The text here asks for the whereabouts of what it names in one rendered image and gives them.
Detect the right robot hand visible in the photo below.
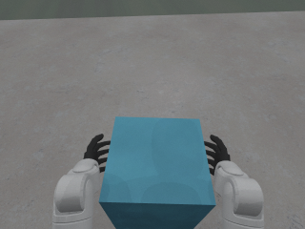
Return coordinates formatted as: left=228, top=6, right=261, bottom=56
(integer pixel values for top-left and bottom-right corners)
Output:
left=204, top=135, right=231, bottom=176

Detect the carton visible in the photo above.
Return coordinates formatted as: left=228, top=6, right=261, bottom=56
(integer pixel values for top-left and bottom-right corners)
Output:
left=98, top=116, right=216, bottom=229

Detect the left robot hand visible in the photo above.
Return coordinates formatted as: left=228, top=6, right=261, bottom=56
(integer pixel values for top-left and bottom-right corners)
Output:
left=83, top=134, right=111, bottom=173

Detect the robot right forearm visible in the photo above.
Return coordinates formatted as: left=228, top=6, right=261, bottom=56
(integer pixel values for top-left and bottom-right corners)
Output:
left=213, top=160, right=265, bottom=229

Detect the robot left forearm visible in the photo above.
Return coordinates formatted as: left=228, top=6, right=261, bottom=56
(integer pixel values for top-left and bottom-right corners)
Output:
left=51, top=158, right=101, bottom=229

